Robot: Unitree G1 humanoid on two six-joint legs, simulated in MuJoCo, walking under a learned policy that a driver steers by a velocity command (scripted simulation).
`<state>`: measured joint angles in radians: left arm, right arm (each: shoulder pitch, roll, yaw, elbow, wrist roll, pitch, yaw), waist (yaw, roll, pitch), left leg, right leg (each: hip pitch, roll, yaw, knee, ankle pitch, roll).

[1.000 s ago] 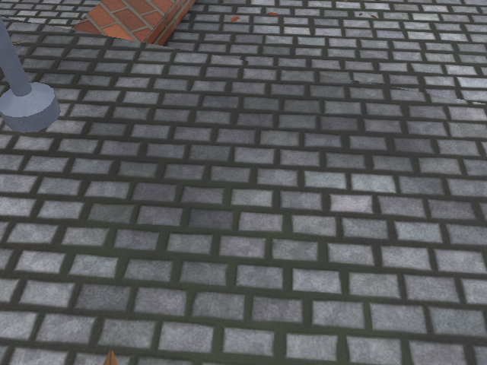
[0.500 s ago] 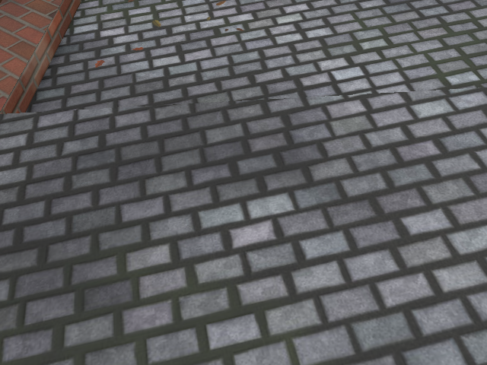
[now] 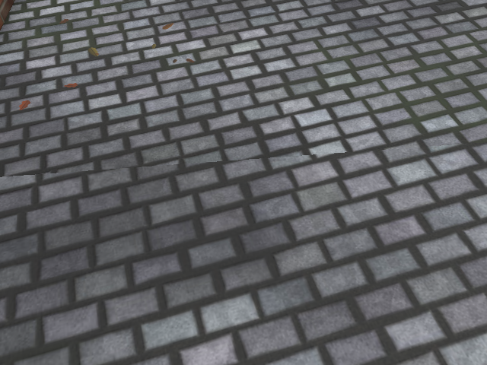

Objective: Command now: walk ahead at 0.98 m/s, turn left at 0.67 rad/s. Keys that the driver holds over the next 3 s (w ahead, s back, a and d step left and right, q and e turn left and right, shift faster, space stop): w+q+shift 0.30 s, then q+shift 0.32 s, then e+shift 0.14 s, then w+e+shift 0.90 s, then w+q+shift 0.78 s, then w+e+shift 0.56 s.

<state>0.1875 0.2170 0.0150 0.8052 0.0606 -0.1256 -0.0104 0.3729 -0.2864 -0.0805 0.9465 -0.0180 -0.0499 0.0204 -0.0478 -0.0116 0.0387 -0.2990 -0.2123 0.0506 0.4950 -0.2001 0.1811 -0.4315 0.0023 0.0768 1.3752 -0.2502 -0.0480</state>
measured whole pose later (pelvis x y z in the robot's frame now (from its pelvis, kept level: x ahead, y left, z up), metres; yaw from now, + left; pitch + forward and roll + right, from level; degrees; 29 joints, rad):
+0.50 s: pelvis +0.43 -0.02 +0.01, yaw +27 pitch +2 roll -3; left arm 0.23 0.31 0.07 0.76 0.00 -0.10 0.02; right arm 0.18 -0.38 -0.10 0.72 0.05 -0.01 0.00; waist 0.02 0.05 0.08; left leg -0.61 0.03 0.00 1.22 -0.35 0.04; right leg -0.22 -0.02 -0.15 0.44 -0.24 0.01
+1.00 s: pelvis +0.65 +0.07 +0.02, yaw +30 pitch +2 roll +1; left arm 0.30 0.26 0.01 0.80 0.03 -0.03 -0.06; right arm 0.31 -0.23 -0.01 0.78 -0.03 -0.09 0.01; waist -0.01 -0.01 0.01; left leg -0.30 0.02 0.16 0.42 -0.17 0.06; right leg -0.66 -0.11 0.02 1.15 -0.22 0.01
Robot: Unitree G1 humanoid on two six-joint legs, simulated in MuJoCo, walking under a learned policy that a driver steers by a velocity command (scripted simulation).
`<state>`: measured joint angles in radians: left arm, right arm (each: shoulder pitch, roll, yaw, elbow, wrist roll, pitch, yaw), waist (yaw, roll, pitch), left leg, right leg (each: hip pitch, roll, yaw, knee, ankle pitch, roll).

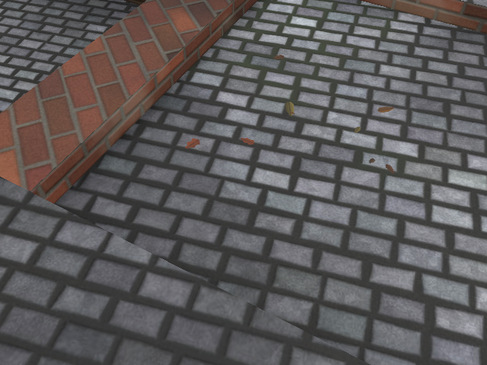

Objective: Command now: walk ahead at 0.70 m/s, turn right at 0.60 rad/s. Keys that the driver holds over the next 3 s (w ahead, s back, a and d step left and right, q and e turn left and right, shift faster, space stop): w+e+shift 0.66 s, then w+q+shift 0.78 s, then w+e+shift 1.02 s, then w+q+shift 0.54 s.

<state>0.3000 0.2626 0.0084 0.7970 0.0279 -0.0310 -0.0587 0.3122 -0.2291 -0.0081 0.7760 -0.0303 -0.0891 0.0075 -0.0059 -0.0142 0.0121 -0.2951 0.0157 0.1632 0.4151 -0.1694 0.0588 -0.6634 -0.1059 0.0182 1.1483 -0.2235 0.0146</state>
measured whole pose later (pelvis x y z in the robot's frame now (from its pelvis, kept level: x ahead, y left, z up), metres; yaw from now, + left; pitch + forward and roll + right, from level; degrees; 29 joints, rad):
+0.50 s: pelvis +0.26 -0.17 +0.00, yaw -26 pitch +4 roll +2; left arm 0.54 0.25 0.05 0.78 -0.01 -0.04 -0.01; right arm 0.06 -0.26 0.00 0.64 -0.05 -0.03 0.04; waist 0.09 0.03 -0.02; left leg -0.72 0.09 -0.02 0.96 -0.13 -0.05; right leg -0.08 0.10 0.09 0.38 -0.35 -0.12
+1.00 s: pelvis +0.70 -0.35 -0.15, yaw -34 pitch +1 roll +1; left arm 0.03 0.21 -0.04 0.73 0.09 -0.07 -0.02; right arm 0.63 -0.23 -0.04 1.02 -0.02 -0.07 0.01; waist -0.10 -0.03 0.01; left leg -0.16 -0.16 -0.06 0.49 -0.34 0.12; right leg -0.66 -0.02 0.03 1.40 -0.32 -0.05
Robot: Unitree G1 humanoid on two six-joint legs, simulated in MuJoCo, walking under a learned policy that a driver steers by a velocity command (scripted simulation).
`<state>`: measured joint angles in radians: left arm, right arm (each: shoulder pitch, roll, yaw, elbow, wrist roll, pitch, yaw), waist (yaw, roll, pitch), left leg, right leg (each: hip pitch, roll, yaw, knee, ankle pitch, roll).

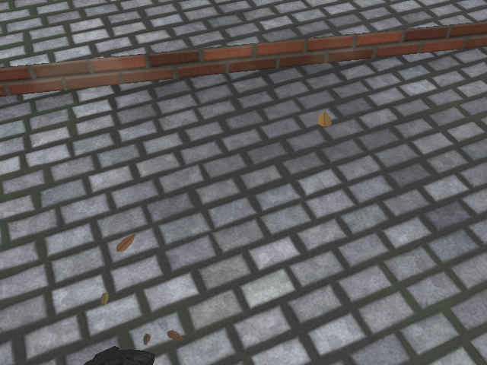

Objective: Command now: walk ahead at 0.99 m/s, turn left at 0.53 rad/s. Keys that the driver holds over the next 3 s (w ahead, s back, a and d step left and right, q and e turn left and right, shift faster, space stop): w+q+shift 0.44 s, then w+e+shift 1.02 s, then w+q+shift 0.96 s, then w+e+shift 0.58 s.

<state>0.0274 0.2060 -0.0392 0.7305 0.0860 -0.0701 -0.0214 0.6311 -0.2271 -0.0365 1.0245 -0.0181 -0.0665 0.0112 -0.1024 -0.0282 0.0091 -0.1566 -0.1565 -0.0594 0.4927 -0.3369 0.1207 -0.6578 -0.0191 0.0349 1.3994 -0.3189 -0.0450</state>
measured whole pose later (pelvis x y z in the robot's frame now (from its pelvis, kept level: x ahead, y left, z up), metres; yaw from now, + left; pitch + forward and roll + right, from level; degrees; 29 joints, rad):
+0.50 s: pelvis +0.46 +0.07 -0.01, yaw +25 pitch +2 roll -3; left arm 0.45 0.36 0.09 0.95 0.02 -0.12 0.00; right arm 0.02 -0.37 -0.08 0.69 -0.03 -0.01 0.08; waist 0.06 0.02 0.02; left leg -0.80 0.09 0.04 0.90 -0.04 0.12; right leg 0.13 0.00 -0.21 0.21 -0.37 0.05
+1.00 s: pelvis +0.89 +0.29 -0.02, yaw +12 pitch +0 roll +1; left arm 0.07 0.28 0.03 0.76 0.01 -0.02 -0.07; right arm 0.46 -0.25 -0.03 0.96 -0.02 -0.11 -0.02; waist -0.03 -0.02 0.05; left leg 0.28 -0.06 0.30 0.20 -0.44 0.00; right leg -0.73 -0.02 -0.18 0.76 0.05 -0.15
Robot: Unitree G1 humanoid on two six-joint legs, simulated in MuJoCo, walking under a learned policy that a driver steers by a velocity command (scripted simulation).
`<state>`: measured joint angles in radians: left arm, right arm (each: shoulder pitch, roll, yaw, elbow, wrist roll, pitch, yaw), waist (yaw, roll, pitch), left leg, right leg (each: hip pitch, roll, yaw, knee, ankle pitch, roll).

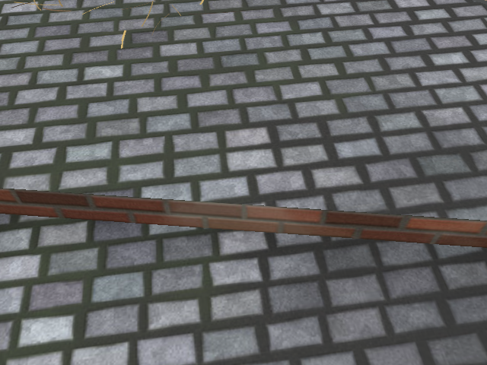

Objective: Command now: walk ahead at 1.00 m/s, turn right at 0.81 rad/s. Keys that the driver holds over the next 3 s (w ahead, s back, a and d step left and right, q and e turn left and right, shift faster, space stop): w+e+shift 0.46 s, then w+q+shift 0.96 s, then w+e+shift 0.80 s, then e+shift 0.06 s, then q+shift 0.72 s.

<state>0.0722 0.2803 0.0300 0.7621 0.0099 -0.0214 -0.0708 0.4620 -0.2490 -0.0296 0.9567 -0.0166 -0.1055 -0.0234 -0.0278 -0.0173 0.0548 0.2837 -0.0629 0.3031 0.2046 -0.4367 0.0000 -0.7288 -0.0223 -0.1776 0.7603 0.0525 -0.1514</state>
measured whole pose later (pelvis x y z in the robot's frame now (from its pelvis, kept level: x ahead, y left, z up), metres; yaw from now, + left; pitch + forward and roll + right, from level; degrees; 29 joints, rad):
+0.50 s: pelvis +0.49 -0.02 +0.00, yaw -28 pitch +2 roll +1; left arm 0.40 0.37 0.10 0.87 0.01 -0.07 -0.01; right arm 0.03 -0.27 0.01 0.62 -0.05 -0.10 -0.03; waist 0.08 -0.02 0.04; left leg -0.50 0.01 -0.03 0.60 -0.12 -0.03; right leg -0.09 0.17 0.24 0.96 -0.47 -0.15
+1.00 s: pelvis +0.85 -0.20 +0.01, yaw -17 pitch +5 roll +0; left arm 0.31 0.20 0.01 0.81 0.08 -0.11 -0.01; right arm 0.23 -0.24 -0.07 0.72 0.00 -0.01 -0.05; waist -0.04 0.03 -0.04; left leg -0.95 -0.05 0.01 2.09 -0.64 0.15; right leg -0.06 -0.04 -0.13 0.43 -0.45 0.04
